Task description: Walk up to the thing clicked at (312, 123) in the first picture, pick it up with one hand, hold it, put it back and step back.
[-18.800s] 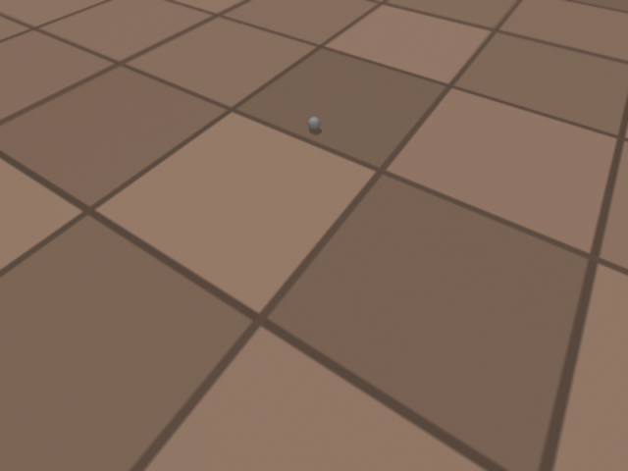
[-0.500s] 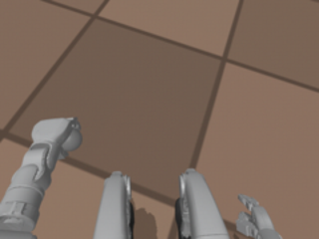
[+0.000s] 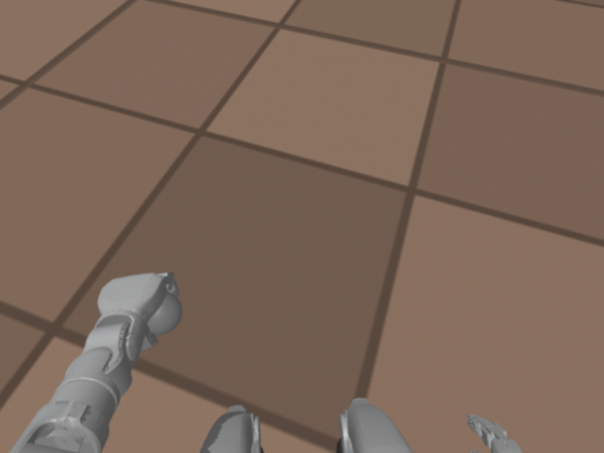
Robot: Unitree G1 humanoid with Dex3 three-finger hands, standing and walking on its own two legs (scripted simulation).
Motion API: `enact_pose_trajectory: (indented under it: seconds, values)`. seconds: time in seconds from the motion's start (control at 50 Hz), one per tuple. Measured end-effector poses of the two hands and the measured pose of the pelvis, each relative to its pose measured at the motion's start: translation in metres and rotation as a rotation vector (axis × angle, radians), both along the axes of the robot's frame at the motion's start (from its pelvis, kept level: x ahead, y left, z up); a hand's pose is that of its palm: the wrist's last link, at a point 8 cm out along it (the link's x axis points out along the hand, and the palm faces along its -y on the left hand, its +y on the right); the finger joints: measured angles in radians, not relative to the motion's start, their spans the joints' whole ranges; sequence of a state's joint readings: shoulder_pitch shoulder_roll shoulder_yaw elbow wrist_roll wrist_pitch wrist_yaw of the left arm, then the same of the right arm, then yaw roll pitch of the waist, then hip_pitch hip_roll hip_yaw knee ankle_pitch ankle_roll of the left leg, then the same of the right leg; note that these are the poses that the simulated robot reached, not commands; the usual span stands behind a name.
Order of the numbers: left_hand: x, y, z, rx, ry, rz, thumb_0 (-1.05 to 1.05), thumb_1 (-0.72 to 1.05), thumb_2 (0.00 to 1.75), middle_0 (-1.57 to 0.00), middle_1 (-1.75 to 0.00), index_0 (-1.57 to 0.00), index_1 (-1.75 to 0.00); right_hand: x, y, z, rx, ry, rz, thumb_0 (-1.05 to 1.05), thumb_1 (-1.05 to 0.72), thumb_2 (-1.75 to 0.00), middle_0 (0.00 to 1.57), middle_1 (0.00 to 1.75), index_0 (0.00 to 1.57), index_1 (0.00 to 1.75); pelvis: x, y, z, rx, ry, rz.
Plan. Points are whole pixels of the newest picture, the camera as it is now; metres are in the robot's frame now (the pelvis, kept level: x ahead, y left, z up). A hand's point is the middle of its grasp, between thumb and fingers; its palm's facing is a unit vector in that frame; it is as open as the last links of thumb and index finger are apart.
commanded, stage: lift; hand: left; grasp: from above
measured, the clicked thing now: (159, 312) +0.34 +0.21 -0.10
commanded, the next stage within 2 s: hold in 0.24 s
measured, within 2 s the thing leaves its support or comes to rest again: neither
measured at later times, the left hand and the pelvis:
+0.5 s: hand (137, 288) +0.35 +0.22 -0.02, palm faces -0.46 -0.06 -0.89, open 9.1 cm; pelvis +0.04 +0.00 +0.05, yaw +0 degrees
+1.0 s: hand (131, 279) +0.34 +0.22 +0.01, palm faces -0.47 -0.05 -0.88, open 9.1 cm; pelvis +0.04 +0.00 +0.07, yaw -1 degrees
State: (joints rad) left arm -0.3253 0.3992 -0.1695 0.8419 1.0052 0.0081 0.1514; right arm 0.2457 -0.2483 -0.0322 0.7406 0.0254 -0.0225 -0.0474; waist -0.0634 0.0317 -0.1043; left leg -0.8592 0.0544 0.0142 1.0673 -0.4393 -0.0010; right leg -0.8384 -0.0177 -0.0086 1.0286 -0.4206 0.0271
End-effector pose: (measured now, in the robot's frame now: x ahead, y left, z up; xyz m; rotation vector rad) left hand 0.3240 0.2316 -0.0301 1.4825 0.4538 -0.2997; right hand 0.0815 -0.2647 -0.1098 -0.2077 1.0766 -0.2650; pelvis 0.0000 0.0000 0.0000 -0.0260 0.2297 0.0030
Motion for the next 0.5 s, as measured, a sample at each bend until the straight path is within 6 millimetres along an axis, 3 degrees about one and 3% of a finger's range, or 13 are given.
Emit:
enact_pose_trajectory:
  seconds: [0.2, 0.5]
  values:
    - [0.01, -0.005, 0.031, 0.002, 0.0, 0.011, 0.07, 0.19, 0.56, -0.87, -0.79, -0.62, -0.64, 0.009, -0.002, 0.026, 0.015, 0.008, -0.009, 0.0, -0.91, -0.9, 0.2, 0.3, 0.2, 0.3, 0.015, -0.002, 0.029, 0.011, -0.049, -0.003]
    - [0.028, -0.007, 0.064, 0.01, -0.001, -0.005, 0.06, 0.19, 0.57, -0.84, -0.82, -0.61, -0.65, 0.045, -0.002, 0.051, 0.028, -0.035, -0.01, 0.0, -0.9, -0.89, 0.2, 0.3, 0.2, 0.3, 0.039, -0.001, 0.052, 0.019, -0.102, -0.01]
